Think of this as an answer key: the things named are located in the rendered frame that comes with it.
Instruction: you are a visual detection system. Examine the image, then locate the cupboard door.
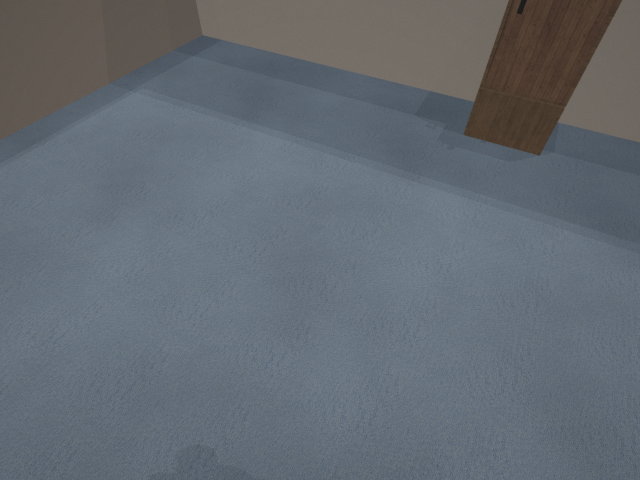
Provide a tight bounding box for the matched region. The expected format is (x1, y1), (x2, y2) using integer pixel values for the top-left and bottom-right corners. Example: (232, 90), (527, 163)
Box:
(485, 0), (616, 103)

